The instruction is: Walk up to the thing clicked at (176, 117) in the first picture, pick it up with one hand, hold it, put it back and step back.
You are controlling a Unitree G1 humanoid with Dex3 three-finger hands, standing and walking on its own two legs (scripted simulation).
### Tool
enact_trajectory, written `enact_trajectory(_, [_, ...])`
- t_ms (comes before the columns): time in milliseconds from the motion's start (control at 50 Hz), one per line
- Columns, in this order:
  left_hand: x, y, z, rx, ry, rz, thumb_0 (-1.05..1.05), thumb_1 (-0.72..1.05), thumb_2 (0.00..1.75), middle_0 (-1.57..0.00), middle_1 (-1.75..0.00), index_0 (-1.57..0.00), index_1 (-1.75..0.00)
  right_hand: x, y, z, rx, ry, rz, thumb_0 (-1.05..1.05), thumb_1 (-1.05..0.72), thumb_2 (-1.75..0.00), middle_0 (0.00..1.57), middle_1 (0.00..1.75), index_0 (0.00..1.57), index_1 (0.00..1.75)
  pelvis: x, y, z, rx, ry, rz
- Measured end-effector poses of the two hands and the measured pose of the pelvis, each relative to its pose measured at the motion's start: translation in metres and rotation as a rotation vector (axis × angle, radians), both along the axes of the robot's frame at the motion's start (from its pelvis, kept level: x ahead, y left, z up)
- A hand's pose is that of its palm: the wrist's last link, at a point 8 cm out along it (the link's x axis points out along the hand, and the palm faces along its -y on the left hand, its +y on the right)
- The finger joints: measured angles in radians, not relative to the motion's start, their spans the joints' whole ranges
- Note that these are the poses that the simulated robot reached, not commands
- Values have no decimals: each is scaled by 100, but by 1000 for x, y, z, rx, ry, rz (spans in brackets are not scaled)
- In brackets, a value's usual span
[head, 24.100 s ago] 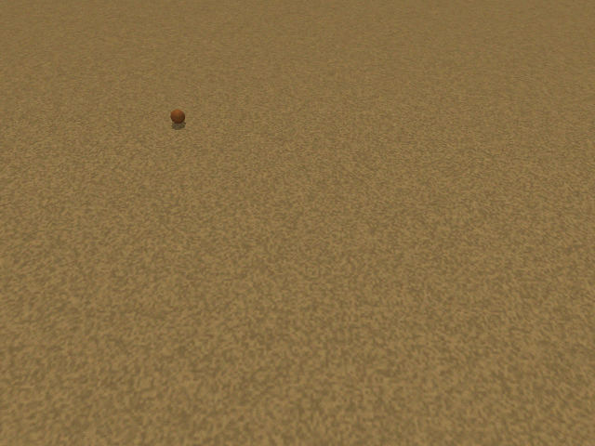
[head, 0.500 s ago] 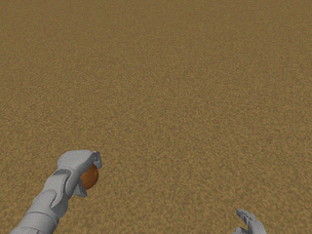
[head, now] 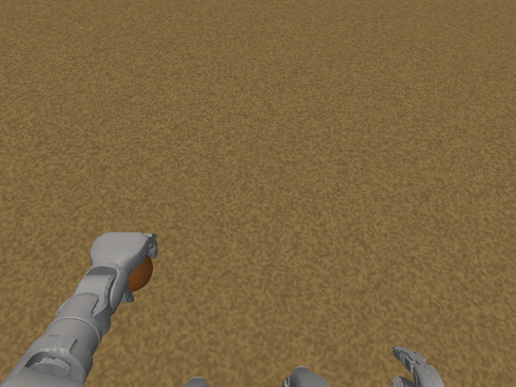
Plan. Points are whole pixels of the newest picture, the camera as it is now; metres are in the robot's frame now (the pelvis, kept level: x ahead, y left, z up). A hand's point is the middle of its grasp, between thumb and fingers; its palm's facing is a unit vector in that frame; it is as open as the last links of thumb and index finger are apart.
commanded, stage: crouch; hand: left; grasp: from above
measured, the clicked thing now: (129, 269) +0.35 +0.22 -0.11
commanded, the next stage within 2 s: lower in 1.68 s
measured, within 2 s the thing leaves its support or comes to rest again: neither
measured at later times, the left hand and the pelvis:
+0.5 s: hand (166, 273) +0.42 +0.21 -0.33, palm faces -0.44 +0.03 -0.90, open 10.0 cm; pelvis -0.05 +0.02 -0.21, yaw -2 degrees
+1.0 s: hand (171, 280) +0.45 +0.22 -0.48, palm faces -0.45 -0.01 -0.89, open 9.9 cm; pelvis -0.05 +0.01 -0.32, yaw -2 degrees
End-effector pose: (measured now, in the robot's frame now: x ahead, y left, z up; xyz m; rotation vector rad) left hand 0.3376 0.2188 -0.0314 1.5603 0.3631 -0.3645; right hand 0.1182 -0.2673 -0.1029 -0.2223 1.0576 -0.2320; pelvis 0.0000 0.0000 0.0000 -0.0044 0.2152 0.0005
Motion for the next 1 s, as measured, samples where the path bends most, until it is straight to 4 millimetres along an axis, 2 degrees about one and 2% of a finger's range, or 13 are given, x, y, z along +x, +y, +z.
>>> enact_trajectory(80, [16, 0, -41, 27, -36, -26, -1, -4, 59, -57, -81, -64, -76, -29, -10, -33, -42, 63, -16, 0, -91, -90, 20, 30, 20, 30, -13, 3, -35, -10, 94, 3])
enact_trajectory(180, [39, 1, -94, 48, -56, -19, -1, -2, 58, -55, -82, -63, -77, -76, -12, -81, -73, 157, -57, 0, -91, -90, 20, 30, 20, 30, -29, 9, -82, -24, 200, 1])
enact_trajectory(320, [64, 0, -161, 39, -53, 25, -1, -2, 58, -54, -82, -62, -78, -141, 4, -145, -63, 289, -125, 0, -91, -90, 20, 30, 20, 30, -46, 16, -141, -36, 310, -3])
enact_trajectory(440, [81, -9, -213, 26, -18, 19, -1, -2, 59, -54, -82, -62, -78, -171, 21, -191, -33, 353, -156, 0, -90, -90, 20, 30, 20, 30, -52, 20, -185, -43, 374, -4])
enact_trajectory(560, [97, -14, -266, 4, 2, 7, -1, -2, 58, -55, -81, -63, -77, -172, 26, -231, -22, 362, -131, 0, -90, -90, 20, 30, 21, 30, -54, 19, -227, -51, 431, -2])
enact_trajectory(740, [109, 2, -336, -2, -8, 30, -1, -3, 58, -57, -80, -65, -76, -148, 15, -277, -39, 361, -39, 0, -90, -90, 20, 30, 21, 30, -54, 15, -278, -65, 478, 4])
enact_trajectory(880, [115, 10, -369, -11, 3, 45, -1, -5, 60, -57, -80, -65, -76, -135, 6, -297, -54, 372, 13, 0, -91, -90, 20, 30, 20, 30, -53, 13, -301, -74, 485, 6])
enact_trajectory(1000, [123, 5, -387, -21, 7, 26, -1, -6, 62, -58, -80, -66, -76, -138, 2, -306, -62, 391, 30, 0, -91, -90, 20, 30, 20, 30, -54, 13, -315, -81, 480, 4])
